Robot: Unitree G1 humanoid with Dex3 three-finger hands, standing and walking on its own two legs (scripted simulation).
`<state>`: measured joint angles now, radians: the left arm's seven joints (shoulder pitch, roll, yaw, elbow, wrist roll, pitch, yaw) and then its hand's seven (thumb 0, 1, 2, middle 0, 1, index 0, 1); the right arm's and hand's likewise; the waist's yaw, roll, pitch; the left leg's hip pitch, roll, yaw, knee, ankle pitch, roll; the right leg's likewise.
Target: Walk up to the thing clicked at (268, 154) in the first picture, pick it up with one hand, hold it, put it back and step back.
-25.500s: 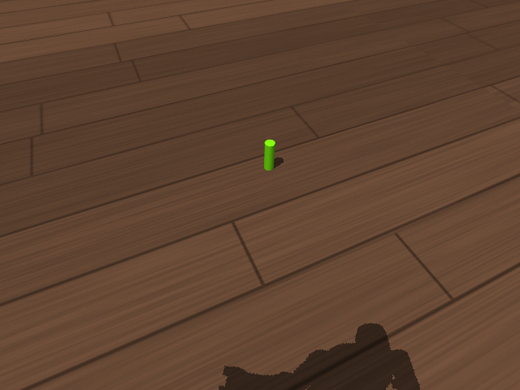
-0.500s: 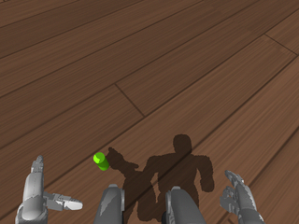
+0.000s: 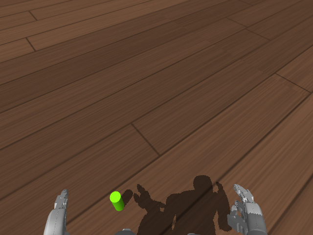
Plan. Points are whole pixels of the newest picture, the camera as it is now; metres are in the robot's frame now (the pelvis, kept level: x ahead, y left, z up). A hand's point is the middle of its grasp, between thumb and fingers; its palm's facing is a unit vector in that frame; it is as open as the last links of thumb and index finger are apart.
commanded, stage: home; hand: left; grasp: from the side
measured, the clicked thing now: (117, 201) +0.37 +0.20 -0.63
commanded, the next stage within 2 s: stand in 1.54 s
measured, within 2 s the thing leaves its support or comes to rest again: neither
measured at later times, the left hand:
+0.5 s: hand (87, 228) +0.16 +0.17 -0.05, palm faces +0.10 -0.95 -0.29, open 17.6 cm
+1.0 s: hand (87, 232) +0.15 +0.17 -0.05, palm faces +0.11 -0.95 -0.28, open 17.5 cm
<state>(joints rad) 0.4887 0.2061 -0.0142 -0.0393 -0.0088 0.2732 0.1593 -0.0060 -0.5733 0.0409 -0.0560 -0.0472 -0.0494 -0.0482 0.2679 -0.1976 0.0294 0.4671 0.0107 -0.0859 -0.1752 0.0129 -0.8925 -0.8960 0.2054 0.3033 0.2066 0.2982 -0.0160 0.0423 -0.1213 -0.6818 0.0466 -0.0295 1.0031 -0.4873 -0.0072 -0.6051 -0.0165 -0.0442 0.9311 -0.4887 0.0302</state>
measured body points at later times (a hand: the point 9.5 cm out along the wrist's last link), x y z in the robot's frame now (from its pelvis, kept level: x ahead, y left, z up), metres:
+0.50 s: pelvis -0.01 -0.01 +0.01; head +0.02 -0.01 +0.45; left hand +0.15 +0.22 -0.03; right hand +0.15 -0.25 -0.07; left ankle +0.01 +0.12 -0.68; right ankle -0.01 -0.14 -0.68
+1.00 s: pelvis -0.01 -0.01 +0.01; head +0.01 -0.01 +0.46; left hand +0.14 +0.22 -0.03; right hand +0.15 -0.25 -0.07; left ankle +0.01 +0.12 -0.68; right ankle -0.01 -0.14 -0.68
